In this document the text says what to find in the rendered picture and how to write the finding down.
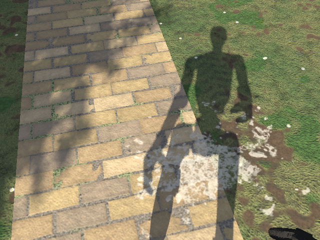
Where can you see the robot right hand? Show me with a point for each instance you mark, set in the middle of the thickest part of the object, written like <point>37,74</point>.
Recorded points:
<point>279,233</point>

